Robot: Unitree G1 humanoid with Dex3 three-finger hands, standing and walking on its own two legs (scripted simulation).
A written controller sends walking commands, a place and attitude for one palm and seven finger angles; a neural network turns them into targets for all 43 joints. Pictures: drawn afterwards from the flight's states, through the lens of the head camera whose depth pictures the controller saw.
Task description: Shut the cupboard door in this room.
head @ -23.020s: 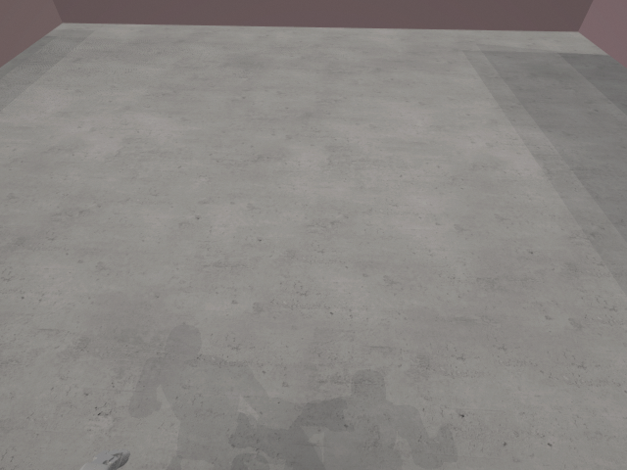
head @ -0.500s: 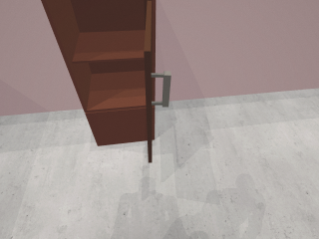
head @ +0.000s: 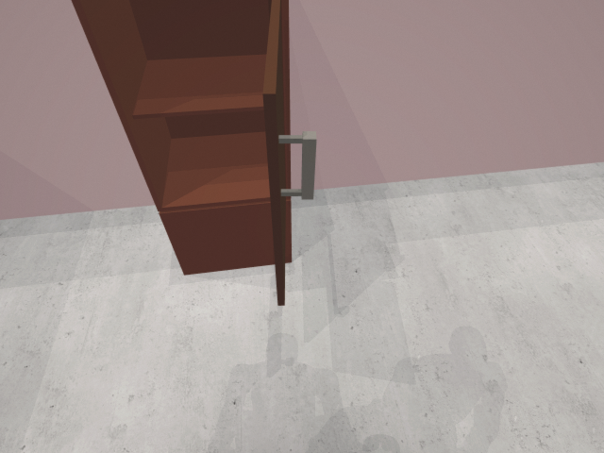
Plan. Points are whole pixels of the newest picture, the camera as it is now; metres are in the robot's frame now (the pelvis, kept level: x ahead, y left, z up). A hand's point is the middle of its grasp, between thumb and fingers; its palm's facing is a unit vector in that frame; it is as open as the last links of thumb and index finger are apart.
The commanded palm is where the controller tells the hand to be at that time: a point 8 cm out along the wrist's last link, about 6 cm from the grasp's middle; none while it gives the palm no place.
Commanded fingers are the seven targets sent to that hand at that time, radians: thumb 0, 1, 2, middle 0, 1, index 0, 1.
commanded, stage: walk around to get in front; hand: left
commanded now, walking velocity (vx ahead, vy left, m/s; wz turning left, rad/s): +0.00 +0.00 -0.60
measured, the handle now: (296, 167) +0.57 +0.05 +0.05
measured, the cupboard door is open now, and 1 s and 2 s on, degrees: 82 82 82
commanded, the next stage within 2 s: none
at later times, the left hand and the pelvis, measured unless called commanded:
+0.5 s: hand out of the picture +0.06 +0.14 -0.16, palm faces -0.14 -0.95 -0.29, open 7.4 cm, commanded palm none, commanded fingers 0.00 0.90 0.90 -0.20 -0.30 -0.20 -0.30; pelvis -0.01 -0.05 -0.01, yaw -13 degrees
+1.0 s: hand (176, 452) +0.16 +0.21 -0.20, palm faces -0.40 -0.88 -0.25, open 7.4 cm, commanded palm none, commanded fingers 0.00 0.90 0.90 -0.20 -0.30 -0.20 -0.30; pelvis +0.03 +0.03 -0.02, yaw -29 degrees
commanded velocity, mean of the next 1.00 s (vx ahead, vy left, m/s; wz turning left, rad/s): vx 0.00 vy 0.00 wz -0.60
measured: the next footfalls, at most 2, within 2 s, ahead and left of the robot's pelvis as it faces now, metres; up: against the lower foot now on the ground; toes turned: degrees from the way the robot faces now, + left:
left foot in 0.96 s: +0.11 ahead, +0.11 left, +0.00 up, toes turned -29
right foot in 1.50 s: -0.04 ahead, -0.08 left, +0.00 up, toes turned -56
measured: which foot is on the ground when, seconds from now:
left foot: down 0.00-0.32, up 0.34-0.94, down 0.96-1.00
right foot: down 0.00-0.96, up 0.98-1.00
